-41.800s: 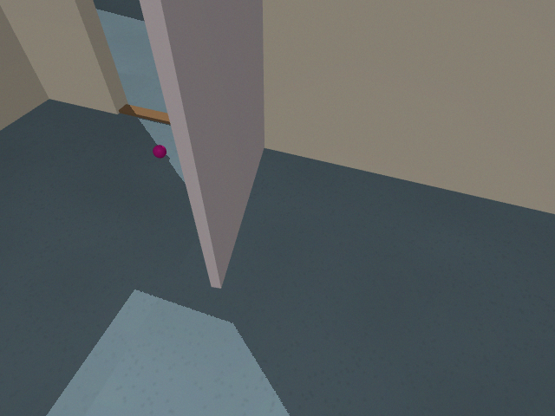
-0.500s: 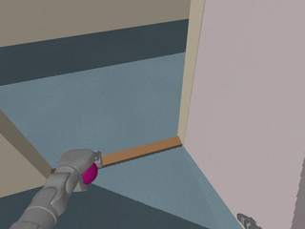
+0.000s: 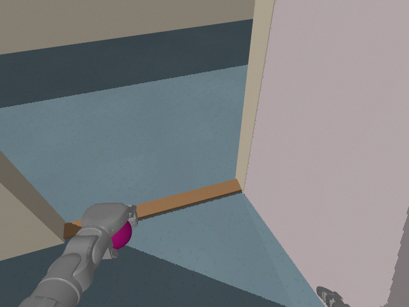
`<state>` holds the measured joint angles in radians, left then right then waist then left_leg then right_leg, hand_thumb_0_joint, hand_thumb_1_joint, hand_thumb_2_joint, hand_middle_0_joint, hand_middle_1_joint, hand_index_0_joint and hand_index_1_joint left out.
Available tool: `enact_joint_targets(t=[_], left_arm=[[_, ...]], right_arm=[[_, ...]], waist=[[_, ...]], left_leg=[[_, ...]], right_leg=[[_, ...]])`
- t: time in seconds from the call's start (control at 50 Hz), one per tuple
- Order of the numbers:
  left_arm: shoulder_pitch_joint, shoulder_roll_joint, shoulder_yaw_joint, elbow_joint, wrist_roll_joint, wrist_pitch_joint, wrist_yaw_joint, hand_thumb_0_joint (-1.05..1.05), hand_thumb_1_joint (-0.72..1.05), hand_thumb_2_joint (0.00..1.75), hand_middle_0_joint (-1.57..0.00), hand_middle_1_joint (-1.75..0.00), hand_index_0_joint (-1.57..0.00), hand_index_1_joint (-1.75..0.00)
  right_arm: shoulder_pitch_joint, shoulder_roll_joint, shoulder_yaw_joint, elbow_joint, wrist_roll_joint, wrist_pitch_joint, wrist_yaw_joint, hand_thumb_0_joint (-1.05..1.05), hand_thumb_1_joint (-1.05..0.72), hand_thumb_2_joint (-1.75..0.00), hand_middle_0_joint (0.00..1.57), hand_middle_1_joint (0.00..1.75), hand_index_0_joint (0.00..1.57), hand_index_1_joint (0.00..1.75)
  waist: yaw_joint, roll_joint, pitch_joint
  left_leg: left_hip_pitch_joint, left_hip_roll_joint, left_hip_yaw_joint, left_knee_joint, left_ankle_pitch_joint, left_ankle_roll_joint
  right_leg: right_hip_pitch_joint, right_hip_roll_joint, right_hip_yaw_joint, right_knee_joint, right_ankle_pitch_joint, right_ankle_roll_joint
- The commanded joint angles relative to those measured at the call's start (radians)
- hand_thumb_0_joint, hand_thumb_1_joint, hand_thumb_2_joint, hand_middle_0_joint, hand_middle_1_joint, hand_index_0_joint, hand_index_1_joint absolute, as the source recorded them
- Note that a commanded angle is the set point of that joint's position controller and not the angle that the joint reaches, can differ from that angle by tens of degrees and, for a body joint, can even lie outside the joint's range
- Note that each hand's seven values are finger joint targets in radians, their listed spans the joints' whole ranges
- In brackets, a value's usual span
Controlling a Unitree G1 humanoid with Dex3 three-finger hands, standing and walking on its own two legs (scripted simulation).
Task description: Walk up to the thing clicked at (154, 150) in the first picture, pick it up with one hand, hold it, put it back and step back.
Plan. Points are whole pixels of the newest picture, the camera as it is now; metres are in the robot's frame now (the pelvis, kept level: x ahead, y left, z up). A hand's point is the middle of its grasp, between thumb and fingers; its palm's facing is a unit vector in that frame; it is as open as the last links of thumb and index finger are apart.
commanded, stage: crouch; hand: left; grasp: from above
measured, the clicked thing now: (115, 232) +0.31 +0.22 -0.07
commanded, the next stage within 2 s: lower in 1.86 s
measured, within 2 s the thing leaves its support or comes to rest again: neither
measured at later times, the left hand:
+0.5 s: hand (140, 245) +0.36 +0.22 -0.27, palm faces -0.39 +0.04 -0.92, open 9.0 cm
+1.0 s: hand (155, 258) +0.40 +0.21 -0.47, palm faces -0.43 -0.01 -0.90, open 9.1 cm
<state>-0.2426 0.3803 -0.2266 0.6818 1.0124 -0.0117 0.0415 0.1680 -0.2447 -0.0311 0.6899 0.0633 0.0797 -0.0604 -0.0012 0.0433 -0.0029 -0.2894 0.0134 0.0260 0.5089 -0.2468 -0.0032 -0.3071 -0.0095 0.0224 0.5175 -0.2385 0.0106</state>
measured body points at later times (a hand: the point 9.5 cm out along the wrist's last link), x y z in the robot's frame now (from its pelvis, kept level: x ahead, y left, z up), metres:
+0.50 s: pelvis -0.05 +0.01 -0.16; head +0.09 +0.02 +0.27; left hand +0.38 +0.21 -0.22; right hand +0.00 -0.28 -0.28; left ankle +0.01 +0.12 -0.74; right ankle +0.02 -0.13 -0.74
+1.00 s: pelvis -0.06 +0.01 -0.32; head +0.16 +0.03 +0.07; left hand +0.42 +0.21 -0.42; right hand +0.00 -0.27 -0.45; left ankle +0.01 +0.12 -0.74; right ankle +0.02 -0.13 -0.74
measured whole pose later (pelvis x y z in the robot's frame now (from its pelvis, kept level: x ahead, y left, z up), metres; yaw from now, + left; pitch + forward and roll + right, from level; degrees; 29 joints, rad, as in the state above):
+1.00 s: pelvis -0.06 +0.01 -0.32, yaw -1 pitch +39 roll -4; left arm -0.90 0.48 -0.03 1.32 1.18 -0.04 0.38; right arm 0.16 -0.24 -0.03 0.73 -0.09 -0.05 0.04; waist -0.20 0.04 -0.18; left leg -2.01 0.00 -0.06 2.02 -0.68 0.00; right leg -1.98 -0.01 -0.03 1.97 -0.66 0.02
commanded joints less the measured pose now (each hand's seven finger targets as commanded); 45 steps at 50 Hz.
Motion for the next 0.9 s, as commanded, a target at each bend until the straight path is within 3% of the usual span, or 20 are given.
enact_joint_targets(t=[0.0,0.1,0.16,0.26,0.28,0.32,0.36,0.4,0.46,0.52,0.54,0.6,0.64,0.66,0.7,0.76,0.8,0.88], left_arm=[[-0.354,0.151,0.069,-0.057,0.031,-0.013,0.126,0.00,0.42,0.75,-0.78,-0.81,-0.82,-0.77],[-0.485,0.122,0.052,0.097,0.074,-0.022,0.220,0.00,0.46,0.72,-0.80,-0.85,-0.85,-0.80],[-0.537,0.082,0.050,0.222,0.101,-0.031,0.275,0.00,0.51,0.73,-0.84,-0.85,-0.89,-0.80],[-0.676,0.147,0.102,0.319,0.152,-0.023,0.357,0.00,0.56,0.71,-0.89,-0.82,-0.94,-0.77],[-0.683,0.144,0.103,0.358,0.153,-0.018,0.365,0.00,0.59,0.70,-0.90,-0.82,-0.96,-0.77],[-0.705,0.138,0.107,0.411,0.152,-0.008,0.372,0.00,0.61,0.70,-0.92,-0.81,-0.97,-0.76],[-0.757,0.203,0.142,0.380,0.148,-0.006,0.377,0.00,0.63,0.73,-0.94,-0.81,-0.99,-0.76],[-0.773,0.182,0.136,0.387,0.143,0.004,0.376,0.00,0.63,0.75,-0.97,-0.78,-1.00,-0.75],[-0.808,0.170,0.139,0.388,0.123,0.016,0.366,0.00,0.62,0.74,-0.95,-0.78,-0.99,-0.74],[-0.820,0.195,0.156,0.445,0.132,0.020,0.356,0.00,0.59,0.73,-0.93,-0.79,-0.97,-0.75],[-0.883,0.219,0.165,0.393,0.126,0.011,0.355,0.00,0.59,0.75,-0.93,-0.79,-0.97,-0.75],[-0.892,0.229,0.171,0.454,0.138,0.001,0.352,0.00,0.58,0.74,-0.91,-0.80,-0.95,-0.76],[-0.921,0.241,0.176,0.468,0.146,-0.011,0.354,0.00,0.59,0.74,-0.93,-0.77,-0.97,-0.74],[-0.909,0.249,0.183,0.485,0.154,-0.015,0.356,0.00,0.59,0.72,-0.92,-0.77,-0.97,-0.73],[-0.978,0.279,0.194,0.433,0.156,-0.031,0.364,0.00,0.60,0.75,-0.94,-0.76,-0.97,-0.73],[-0.982,0.268,0.192,0.472,0.167,-0.033,0.377,0.00,0.60,0.78,-0.94,-0.79,-0.97,-0.76],[-1.011,0.285,0.200,0.456,0.170,-0.035,0.386,0.00,0.59,0.80,-0.93,-0.81,-0.97,-0.77],[-1.014,0.286,0.209,0.497,0.171,-0.029,0.393,0.00,0.61,0.85,-0.95,-0.82,-0.98,-0.79]], right_arm=[[-0.037,-0.127,-0.049,-0.096,-0.013,-0.033,0.003,0.00,-0.90,-0.90,0.20,0.30,0.20,0.30],[0.032,-0.142,-0.067,-0.041,-0.030,-0.044,0.020,0.00,-0.90,-0.90,0.20,0.30,0.20,0.30],[0.074,-0.146,-0.081,-0.031,-0.047,-0.057,0.031,0.00,-0.91,-0.90,0.20,0.30,0.20,0.30],[0.121,-0.161,-0.095,-0.040,-0.067,-0.073,0.038,0.00,-0.91,-0.90,0.20,0.30,0.20,0.30],[0.124,-0.168,-0.098,-0.044,-0.071,-0.076,0.037,0.00,-0.91,-0.90,0.20,0.30,0.20,0.30],[0.135,-0.170,-0.099,-0.038,-0.079,-0.083,0.038,0.00,-0.91,-0.90,0.20,0.30,0.20,0.30],[0.143,-0.181,-0.103,-0.042,-0.087,-0.088,0.038,0.00,-0.90,-0.90,0.20,0.30,0.20,0.30],[0.156,-0.176,-0.102,-0.053,-0.088,-0.092,0.036,0.00,-0.91,-0.90,0.20,0.30,0.20,0.30],[0.171,-0.174,-0.107,-0.040,-0.092,-0.099,0.031,0.00,-0.90,-0.90,0.20,0.30,0.20,0.30],[0.178,-0.179,-0.102,-0.026,-0.102,-0.105,0.031,0.00,-0.90,-0.90,0.20,0.30,0.20,0.30],[0.177,-0.176,-0.101,-0.035,-0.103,-0.106,0.032,0.00,-0.90,-0.90,0.20,0.30,0.20,0.30],[0.176,-0.184,-0.092,-0.026,-0.111,-0.113,0.034,0.00,-0.90,-0.90,0.20,0.30,0.20,0.30],[0.176,-0.182,-0.086,-0.024,-0.115,-0.118,0.037,0.00,-0.90,-0.90,0.20,0.30,0.20,0.30],[0.183,-0.188,-0.083,-0.021,-0.117,-0.122,0.042,0.00,-0.90,-0.90,0.20,0.30,0.20,0.30],[0.183,-0.188,-0.081,-0.020,-0.122,-0.128,0.047,0.00,-0.90,-0.90,0.20,0.30,0.20,0.30],[0.187,-0.190,-0.071,-0.001,-0.133,-0.138,0.059,0.00,-0.90,-0.90,0.20,0.30,0.20,0.30],[0.192,-0.191,-0.070,0.006,-0.138,-0.143,0.067,0.00,-0.91,-0.90,0.20,0.30,0.20,0.30],[0.203,-0.193,-0.065,0.012,-0.149,-0.143,0.085,0.00,-0.91,-0.90,0.20,0.30,0.20,0.30]], waist=[[-0.036,-0.064,-0.212],[-0.070,-0.060,-0.296],[-0.090,-0.042,-0.344],[-0.092,0.031,-0.511],[-0.098,0.023,-0.504],[-0.106,0.032,-0.540],[-0.096,0.060,-0.638],[-0.116,0.054,-0.701],[-0.133,0.041,-0.739],[-0.152,0.032,-0.709],[-0.158,0.050,-0.750],[-0.177,0.057,-0.716],[-0.188,0.060,-0.741],[-0.190,0.065,-0.735],[-0.194,0.106,-0.814],[-0.210,0.134,-0.793],[-0.212,0.153,-0.865],[-0.229,0.151,-0.865]], left_leg=[[0.040,-0.035,0.008,0.001,0.148,0.015],[-0.105,-0.033,0.007,0.172,0.129,0.009],[-0.255,-0.024,0.000,0.335,0.103,0.006],[-0.491,-0.027,-0.006,0.546,0.026,0.006],[-0.540,-0.026,-0.015,0.574,-0.008,0.005],[-0.636,-0.022,-0.033,0.638,-0.056,0.004],[-0.675,-0.016,-0.052,0.699,-0.073,0.002],[-0.760,-0.024,-0.042,0.760,-0.104,0.010],[-0.842,-0.023,-0.044,0.822,-0.161,0.014],[-0.948,-0.022,-0.054,0.893,-0.216,0.017],[-0.960,-0.025,-0.057,0.909,-0.247,0.017],[-1.035,-0.026,-0.081,0.968,-0.302,0.015],[-1.063,-0.028,-0.085,1.011,-0.321,0.015],[-1.079,-0.027,-0.092,1.029,-0.318,0.013],[-1.083,-0.032,-0.083,1.073,-0.315,0.014],[-1.129,-0.031,-0.085,1.128,-0.306,0.012],[-1.117,-0.031,-0.076,1.176,-0.260,0.013],[-1.164,-0.030,-0.067,1.245,-0.217,0.017]], right_leg=[[-0.031,0.026,-0.015,-0.037,0.124,-0.017],[-0.172,0.025,-0.014,0.115,0.119,-0.020],[-0.351,0.031,-0.022,0.272,0.094,-0.031],[-0.551,0.035,-0.030,0.484,0.022,-0.039],[-0.611,0.038,-0.036,0.522,-0.010,-0.043],[-0.701,0.036,-0.044,0.599,-0.051,-0.046],[-0.766,0.036,-0.049,0.675,-0.076,-0.050],[-0.777,0.033,-0.048,0.731,-0.087,-0.049],[-0.847,0.032,-0.054,0.790,-0.132,-0.050],[-0.948,0.029,-0.058,0.866,-0.175,-0.052],[-0.969,0.030,-0.061,0.887,-0.210,-0.055],[-1.097,0.025,-0.072,0.960,-0.268,-0.057],[-1.150,0.024,-0.077,1.000,-0.289,-0.057],[-1.187,0.021,-0.081,1.025,-0.288,-0.058],[-1.206,0.025,-0.083,1.059,-0.286,-0.059],[-1.287,0.018,-0.087,1.110,-0.275,-0.057],[-1.297,0.019,-0.090,1.144,-0.237,-0.056],[-1.321,0.016,-0.094,1.194,-0.195,-0.051]])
